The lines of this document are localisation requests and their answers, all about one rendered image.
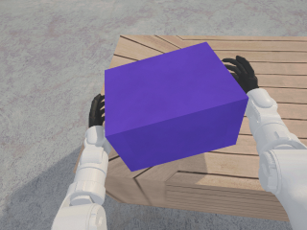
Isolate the robot right forearm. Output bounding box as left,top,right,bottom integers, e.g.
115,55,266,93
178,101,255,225
245,88,307,157

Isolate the robot left forearm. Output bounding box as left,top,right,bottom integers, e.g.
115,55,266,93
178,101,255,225
51,126,111,230

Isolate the robot right upper arm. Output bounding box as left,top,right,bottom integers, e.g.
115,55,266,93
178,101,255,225
258,149,307,230

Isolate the robot left upper arm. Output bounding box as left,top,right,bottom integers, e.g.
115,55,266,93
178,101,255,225
52,203,107,230

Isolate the carton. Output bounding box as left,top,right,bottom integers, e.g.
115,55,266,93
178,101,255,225
105,41,249,172

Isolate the left robot hand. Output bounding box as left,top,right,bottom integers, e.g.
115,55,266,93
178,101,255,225
88,94,105,128

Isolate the right robot hand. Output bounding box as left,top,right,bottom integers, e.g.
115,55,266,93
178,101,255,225
222,56,259,94

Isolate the pedestal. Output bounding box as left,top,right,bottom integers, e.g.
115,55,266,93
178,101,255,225
73,34,307,222

